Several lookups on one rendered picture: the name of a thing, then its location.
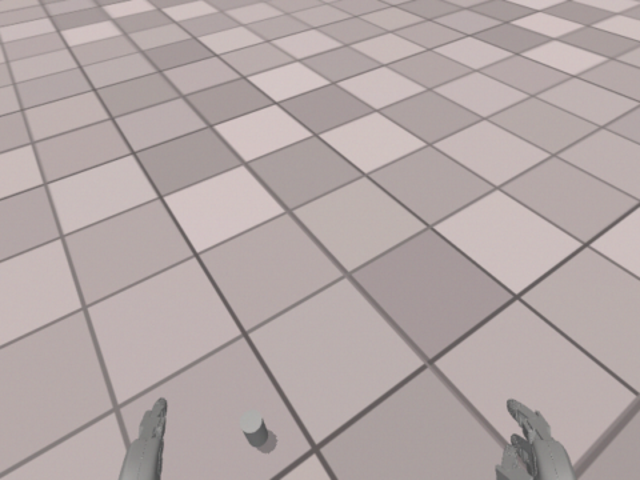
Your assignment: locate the can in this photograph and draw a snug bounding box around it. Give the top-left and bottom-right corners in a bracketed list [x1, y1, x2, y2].
[240, 410, 268, 447]

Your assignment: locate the left robot hand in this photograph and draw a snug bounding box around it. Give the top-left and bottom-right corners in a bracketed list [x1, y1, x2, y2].
[118, 398, 167, 480]

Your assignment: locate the right robot hand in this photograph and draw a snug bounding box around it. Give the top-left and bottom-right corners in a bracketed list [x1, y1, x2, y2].
[495, 399, 577, 480]

